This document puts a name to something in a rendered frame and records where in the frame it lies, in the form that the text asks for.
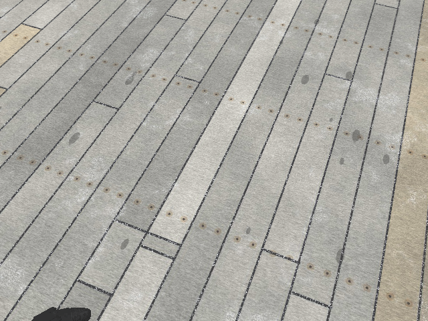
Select left robot hand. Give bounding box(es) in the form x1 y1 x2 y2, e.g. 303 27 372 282
32 307 91 321

